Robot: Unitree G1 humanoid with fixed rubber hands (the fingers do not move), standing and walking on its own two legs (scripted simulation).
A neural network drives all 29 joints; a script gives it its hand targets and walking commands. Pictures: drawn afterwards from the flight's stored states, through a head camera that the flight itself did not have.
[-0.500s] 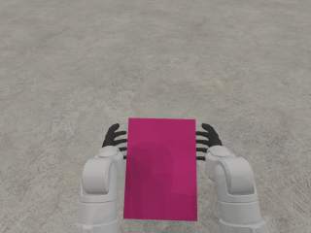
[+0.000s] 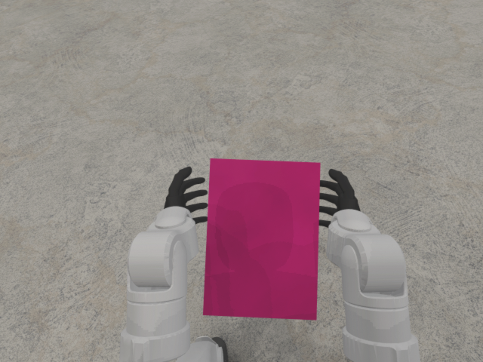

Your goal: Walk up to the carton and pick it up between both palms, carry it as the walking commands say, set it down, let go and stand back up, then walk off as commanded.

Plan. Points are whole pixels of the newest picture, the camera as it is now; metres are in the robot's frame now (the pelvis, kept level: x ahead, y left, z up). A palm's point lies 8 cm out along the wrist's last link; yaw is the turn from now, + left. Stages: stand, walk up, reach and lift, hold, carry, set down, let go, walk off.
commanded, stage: carry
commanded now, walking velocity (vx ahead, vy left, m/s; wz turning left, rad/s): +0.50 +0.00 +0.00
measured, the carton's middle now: (257, 229) +0.35 +0.00 -0.02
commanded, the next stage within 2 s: none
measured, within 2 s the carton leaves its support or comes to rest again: neither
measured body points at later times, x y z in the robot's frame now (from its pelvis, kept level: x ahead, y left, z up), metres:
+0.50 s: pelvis +0.32 +0.05 -0.01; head +0.34 +0.06 +0.44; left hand +0.64 +0.17 +0.09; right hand +0.63 -0.08 +0.09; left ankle +0.25 +0.13 -0.75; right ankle +0.38 -0.10 -0.73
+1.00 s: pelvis +0.70 +0.06 -0.04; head +0.73 +0.05 +0.41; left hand +1.02 +0.16 +0.06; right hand +1.00 -0.09 +0.06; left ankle +0.84 +0.14 -0.76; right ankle +0.47 -0.08 -0.73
